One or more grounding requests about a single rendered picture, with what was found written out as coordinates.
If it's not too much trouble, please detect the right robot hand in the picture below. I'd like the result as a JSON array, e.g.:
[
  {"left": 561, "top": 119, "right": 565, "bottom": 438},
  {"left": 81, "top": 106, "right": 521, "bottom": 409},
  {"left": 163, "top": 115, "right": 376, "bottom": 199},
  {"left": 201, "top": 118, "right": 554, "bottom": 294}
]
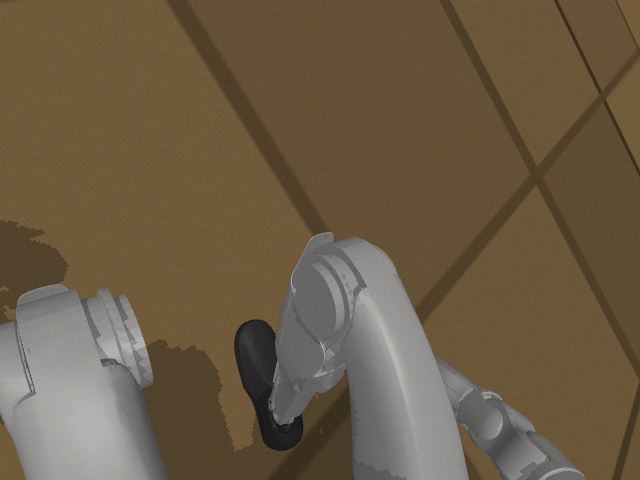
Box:
[{"left": 434, "top": 355, "right": 481, "bottom": 420}]

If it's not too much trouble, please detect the right robot arm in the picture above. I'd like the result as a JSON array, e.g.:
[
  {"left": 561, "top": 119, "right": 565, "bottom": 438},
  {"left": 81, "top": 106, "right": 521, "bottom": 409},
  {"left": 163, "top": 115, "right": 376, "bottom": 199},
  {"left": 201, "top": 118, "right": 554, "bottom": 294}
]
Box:
[{"left": 457, "top": 388, "right": 587, "bottom": 480}]

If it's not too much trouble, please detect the right robot foot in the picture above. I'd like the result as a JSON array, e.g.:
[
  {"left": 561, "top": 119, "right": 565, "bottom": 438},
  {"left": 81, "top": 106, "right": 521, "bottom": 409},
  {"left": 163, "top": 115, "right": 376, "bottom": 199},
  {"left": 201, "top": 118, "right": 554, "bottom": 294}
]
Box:
[{"left": 234, "top": 319, "right": 303, "bottom": 451}]

